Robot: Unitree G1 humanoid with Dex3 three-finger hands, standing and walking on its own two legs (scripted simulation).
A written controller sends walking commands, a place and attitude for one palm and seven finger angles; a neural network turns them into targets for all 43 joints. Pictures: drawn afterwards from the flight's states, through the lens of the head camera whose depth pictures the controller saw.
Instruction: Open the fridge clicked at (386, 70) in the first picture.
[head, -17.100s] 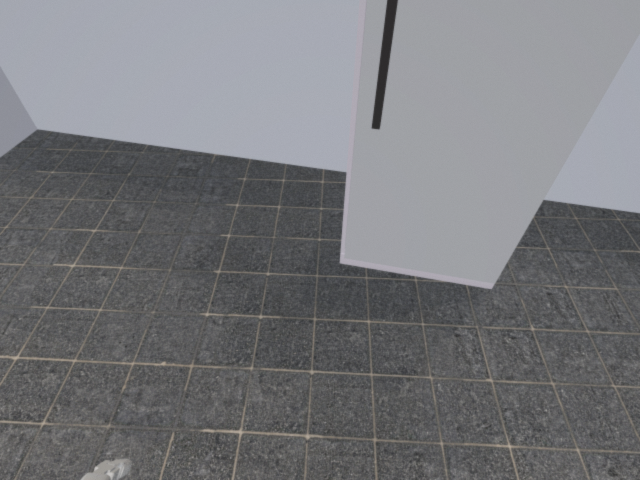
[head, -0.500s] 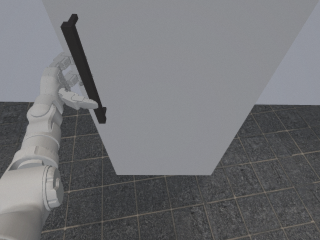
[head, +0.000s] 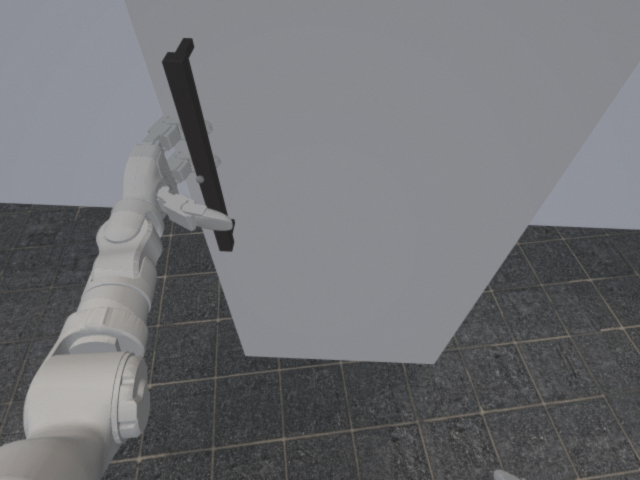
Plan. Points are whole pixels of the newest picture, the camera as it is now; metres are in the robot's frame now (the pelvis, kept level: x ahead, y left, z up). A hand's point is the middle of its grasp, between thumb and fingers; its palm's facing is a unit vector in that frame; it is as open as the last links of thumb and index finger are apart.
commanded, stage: slide the fingers in behind the handle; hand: left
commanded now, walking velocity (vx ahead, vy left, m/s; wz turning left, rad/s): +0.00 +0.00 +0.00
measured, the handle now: (210, 164) +0.51 +0.15 +0.11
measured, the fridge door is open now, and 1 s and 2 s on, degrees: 0 0 0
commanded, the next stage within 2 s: grip the handle and tug to test in 1.06 s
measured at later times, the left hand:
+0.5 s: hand (217, 181) +0.45 +0.13 +0.14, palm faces -0.03 -1.00 -0.01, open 14.2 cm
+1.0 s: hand (218, 180) +0.45 +0.13 +0.14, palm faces -0.03 -1.00 -0.01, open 14.2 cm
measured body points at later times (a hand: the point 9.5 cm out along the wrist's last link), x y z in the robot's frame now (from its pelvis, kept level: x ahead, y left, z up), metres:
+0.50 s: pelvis -0.01 -0.01 +0.00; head +0.03 -0.01 +0.45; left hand +0.44 +0.18 +0.14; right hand +0.05 -0.27 -0.12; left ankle +0.03 +0.09 -0.72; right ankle -0.03 -0.10 -0.72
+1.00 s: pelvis +0.00 -0.01 +0.00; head +0.04 -0.02 +0.45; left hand +0.45 +0.18 +0.14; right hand +0.06 -0.27 -0.12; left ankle +0.03 +0.09 -0.72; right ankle -0.03 -0.10 -0.72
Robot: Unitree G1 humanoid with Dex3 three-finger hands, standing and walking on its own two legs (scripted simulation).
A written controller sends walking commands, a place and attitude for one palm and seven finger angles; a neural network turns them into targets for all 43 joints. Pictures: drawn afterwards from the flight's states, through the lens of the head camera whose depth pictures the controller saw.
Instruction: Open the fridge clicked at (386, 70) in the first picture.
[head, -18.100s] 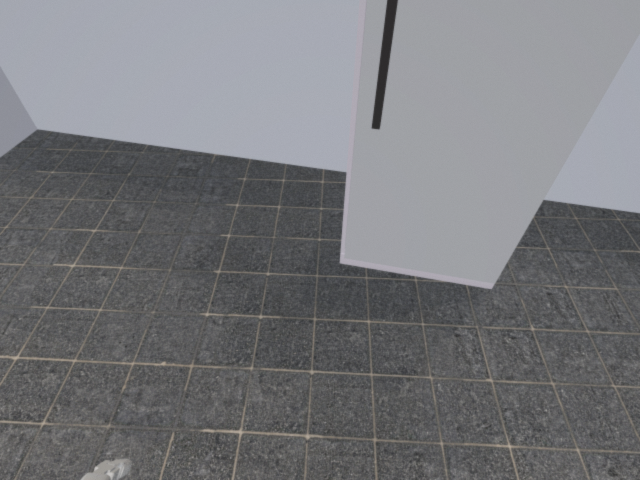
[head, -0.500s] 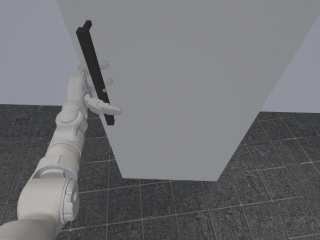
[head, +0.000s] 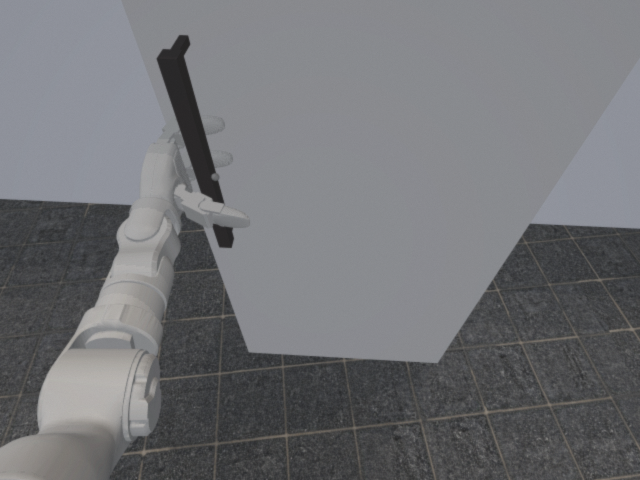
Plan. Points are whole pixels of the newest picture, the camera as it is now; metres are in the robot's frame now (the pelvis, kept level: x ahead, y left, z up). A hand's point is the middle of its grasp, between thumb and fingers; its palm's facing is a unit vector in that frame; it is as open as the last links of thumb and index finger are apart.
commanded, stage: slide the fingers in behind the handle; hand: left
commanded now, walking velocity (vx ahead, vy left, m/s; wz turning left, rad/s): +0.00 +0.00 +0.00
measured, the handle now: (208, 161) +0.51 +0.15 +0.11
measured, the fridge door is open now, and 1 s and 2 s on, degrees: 0 0 9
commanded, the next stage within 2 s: grip the handle and tug to test in 0.06 s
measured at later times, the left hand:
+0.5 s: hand (215, 175) +0.46 +0.13 +0.13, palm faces -0.04 -1.00 -0.02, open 11.4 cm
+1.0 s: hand (216, 174) +0.46 +0.13 +0.13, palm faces -0.05 -1.00 -0.01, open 5.4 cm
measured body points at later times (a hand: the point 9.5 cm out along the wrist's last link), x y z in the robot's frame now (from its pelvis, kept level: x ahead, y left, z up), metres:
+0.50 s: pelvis +0.00 +0.01 +0.00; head +0.05 +0.00 +0.45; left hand +0.46 +0.19 +0.14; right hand +0.08 -0.25 -0.12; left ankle +0.03 +0.10 -0.72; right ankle -0.03 -0.09 -0.72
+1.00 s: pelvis +0.01 +0.01 +0.00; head +0.05 +0.00 +0.45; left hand +0.46 +0.19 +0.14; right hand +0.07 -0.26 -0.12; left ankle +0.03 +0.10 -0.72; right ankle -0.03 -0.09 -0.72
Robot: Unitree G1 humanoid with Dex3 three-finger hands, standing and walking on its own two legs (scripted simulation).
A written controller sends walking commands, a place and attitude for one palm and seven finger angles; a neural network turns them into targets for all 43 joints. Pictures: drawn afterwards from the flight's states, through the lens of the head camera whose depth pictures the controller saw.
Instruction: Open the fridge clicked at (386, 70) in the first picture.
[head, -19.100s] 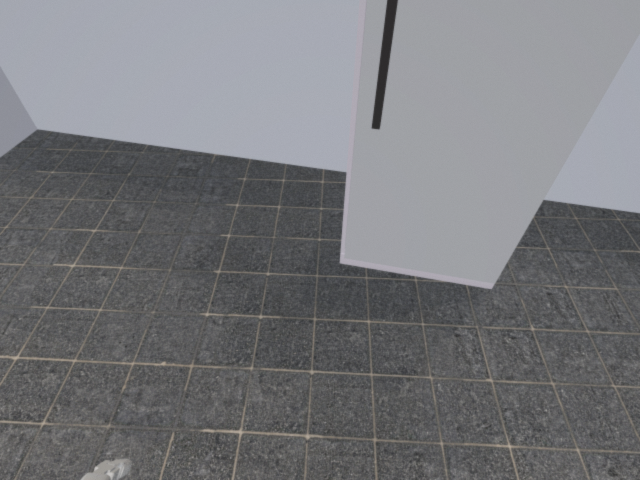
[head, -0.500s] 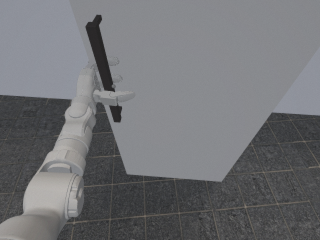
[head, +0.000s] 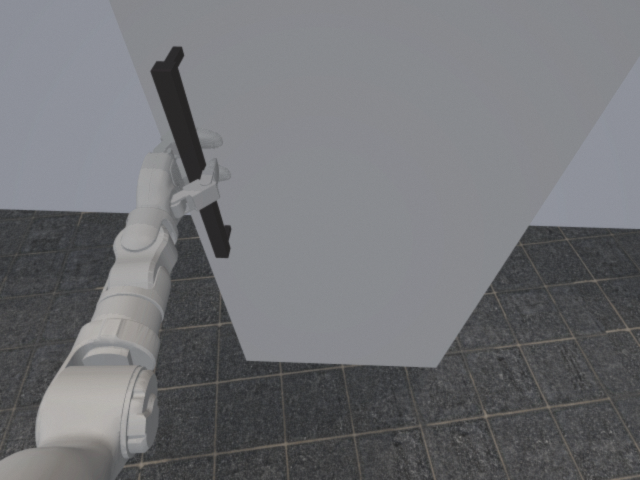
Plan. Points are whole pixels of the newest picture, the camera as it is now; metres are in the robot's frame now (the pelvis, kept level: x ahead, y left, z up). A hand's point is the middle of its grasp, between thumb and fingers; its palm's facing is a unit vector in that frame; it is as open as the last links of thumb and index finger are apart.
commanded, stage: grip the handle and tug to test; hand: left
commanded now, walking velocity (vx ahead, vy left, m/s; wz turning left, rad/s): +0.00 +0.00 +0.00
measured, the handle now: (203, 172) +0.50 +0.16 +0.11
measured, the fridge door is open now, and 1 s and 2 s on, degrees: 0 9 34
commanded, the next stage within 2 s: pull the door a little, standing still in 0.58 s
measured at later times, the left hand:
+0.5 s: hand (211, 191) +0.44 +0.13 +0.13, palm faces -0.04 -1.00 +0.00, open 5.5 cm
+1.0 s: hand (206, 236) +0.37 +0.13 +0.13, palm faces -0.06 -1.00 -0.01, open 5.6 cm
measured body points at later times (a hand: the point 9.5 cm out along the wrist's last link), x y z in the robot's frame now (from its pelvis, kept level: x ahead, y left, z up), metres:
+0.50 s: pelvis +0.02 +0.00 +0.01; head +0.05 -0.01 +0.45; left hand +0.43 +0.19 +0.13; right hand +0.11 -0.25 -0.11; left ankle +0.02 +0.10 -0.72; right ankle -0.04 -0.09 -0.72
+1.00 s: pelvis +0.01 -0.01 +0.01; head +0.00 -0.02 +0.46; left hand +0.36 +0.18 +0.13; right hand +0.15 -0.25 -0.09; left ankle +0.02 +0.10 -0.72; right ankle -0.04 -0.09 -0.72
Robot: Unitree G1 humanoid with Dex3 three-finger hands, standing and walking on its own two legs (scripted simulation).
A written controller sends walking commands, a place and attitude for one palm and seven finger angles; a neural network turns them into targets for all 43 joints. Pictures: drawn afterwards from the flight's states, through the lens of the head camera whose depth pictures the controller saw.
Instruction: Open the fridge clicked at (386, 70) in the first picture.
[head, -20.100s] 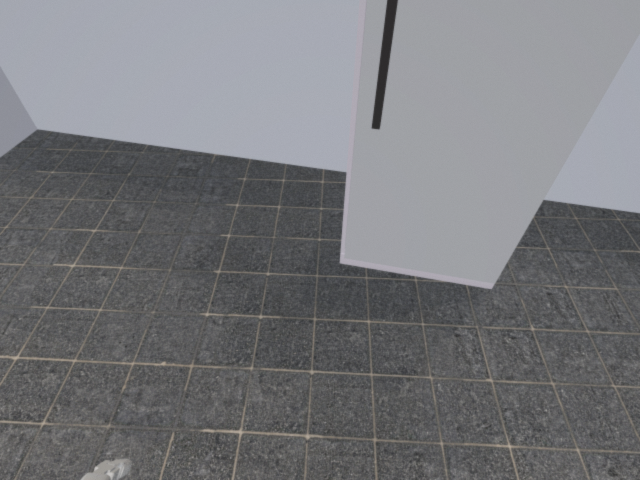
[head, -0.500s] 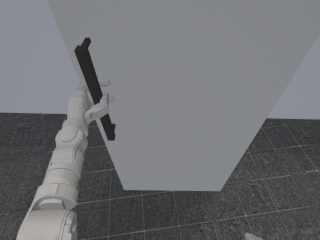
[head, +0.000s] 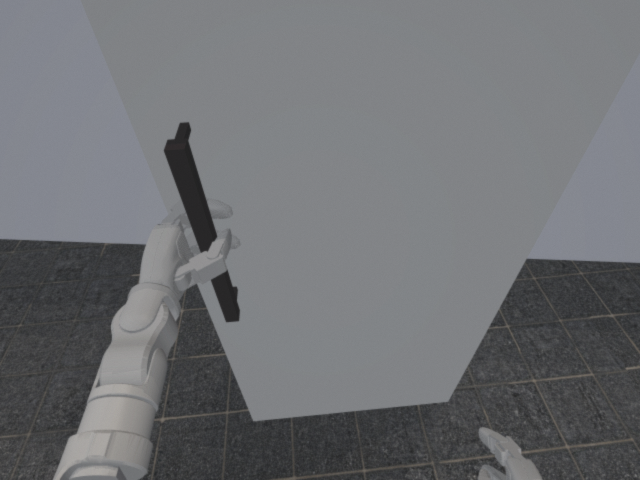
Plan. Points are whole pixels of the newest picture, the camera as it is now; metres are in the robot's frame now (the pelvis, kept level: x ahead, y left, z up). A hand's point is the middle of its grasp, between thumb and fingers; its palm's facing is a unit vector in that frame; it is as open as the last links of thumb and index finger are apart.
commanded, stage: walk backward, drawing the door open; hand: left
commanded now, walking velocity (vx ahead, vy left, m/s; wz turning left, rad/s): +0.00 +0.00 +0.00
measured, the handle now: (212, 238) +0.41 +0.16 +0.10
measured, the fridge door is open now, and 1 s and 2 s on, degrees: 9 34 60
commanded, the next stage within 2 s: none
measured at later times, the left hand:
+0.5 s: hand (228, 338) +0.25 +0.11 +0.12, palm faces -0.01 -0.99 -0.14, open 5.9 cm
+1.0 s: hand (282, 425) +0.16 +0.04 +0.12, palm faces +0.34 -0.91 -0.25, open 6.3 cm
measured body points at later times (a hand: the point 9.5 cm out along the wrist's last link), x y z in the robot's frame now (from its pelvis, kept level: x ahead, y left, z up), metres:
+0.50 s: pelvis -0.05 +0.00 +0.01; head -0.04 -0.02 +0.46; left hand +0.24 +0.16 +0.13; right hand +0.13 -0.20 -0.09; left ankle +0.01 +0.10 -0.73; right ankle -0.05 -0.09 -0.73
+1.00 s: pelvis -0.05 -0.16 +0.01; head -0.02 -0.18 +0.45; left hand +0.14 +0.09 +0.13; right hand +0.17 -0.33 -0.11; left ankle -0.05 +0.04 -0.69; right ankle -0.05 -0.09 -0.73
